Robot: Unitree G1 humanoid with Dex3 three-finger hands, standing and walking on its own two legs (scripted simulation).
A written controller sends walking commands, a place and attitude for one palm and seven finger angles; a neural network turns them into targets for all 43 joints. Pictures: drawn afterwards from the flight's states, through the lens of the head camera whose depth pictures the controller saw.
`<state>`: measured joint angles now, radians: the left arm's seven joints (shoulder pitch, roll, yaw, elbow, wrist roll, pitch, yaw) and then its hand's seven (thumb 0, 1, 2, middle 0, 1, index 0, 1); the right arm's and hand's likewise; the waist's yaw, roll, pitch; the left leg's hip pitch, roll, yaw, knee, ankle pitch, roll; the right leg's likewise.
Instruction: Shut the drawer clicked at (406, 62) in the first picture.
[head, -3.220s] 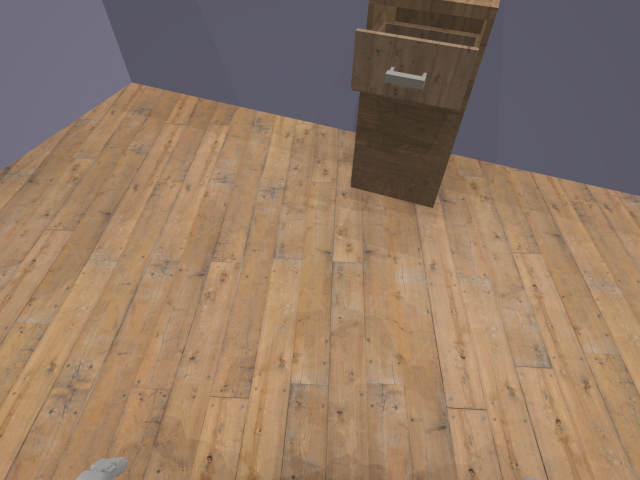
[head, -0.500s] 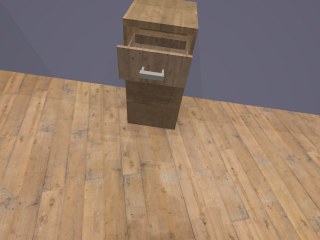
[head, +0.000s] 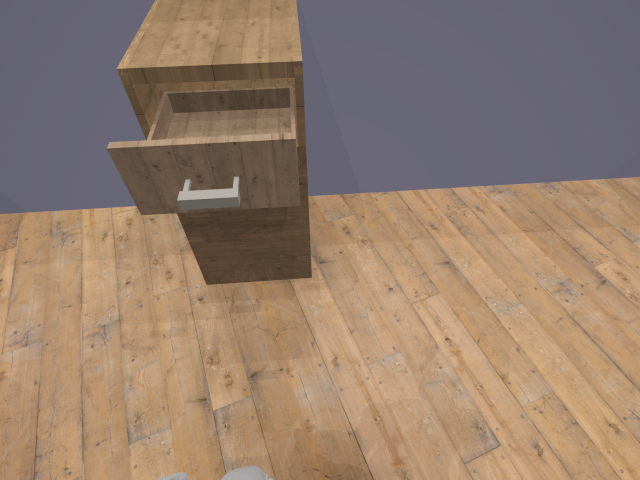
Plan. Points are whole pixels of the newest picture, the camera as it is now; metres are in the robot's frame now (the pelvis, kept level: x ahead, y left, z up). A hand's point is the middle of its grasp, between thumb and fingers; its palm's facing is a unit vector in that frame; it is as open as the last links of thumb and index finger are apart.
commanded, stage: take the last steps up to it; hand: left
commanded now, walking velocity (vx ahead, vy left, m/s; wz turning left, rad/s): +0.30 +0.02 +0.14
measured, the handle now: (210, 191) +0.64 +0.23 -0.05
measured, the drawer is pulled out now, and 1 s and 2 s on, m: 0.23 0.23 0.23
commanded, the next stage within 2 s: come to a stop and stand still in 0.70 s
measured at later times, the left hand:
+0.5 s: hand out of the picture +0.11 +0.22 -0.16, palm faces +0.12 -0.98 -0.15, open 7.4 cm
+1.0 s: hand (216, 393) +0.28 +0.18 -0.16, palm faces +0.13 -0.97 -0.20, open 7.2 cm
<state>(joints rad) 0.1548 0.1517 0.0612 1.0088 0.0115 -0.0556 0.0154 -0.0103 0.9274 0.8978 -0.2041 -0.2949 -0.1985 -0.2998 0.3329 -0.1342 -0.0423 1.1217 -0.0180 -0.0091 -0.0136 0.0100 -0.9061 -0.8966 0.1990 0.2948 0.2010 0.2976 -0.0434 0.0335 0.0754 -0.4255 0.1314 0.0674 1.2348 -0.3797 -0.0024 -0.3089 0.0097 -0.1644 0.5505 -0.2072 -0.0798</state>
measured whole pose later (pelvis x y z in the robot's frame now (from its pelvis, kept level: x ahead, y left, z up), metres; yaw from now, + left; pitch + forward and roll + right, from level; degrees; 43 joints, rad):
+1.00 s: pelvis +0.26 +0.00 +0.01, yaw +4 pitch -1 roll -1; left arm 0.25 0.13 0.03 1.07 0.02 -0.01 0.03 0.00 0.94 0.90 -0.21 -0.30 -0.20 -0.30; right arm 0.21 -0.18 -0.04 1.07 0.00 0.02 -0.03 0.01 -0.92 -0.90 0.20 0.29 0.20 0.30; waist 0.01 0.03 0.05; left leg -0.38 0.06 0.07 0.77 -0.37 -0.03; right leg -0.21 -0.02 -0.15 0.45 -0.22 -0.04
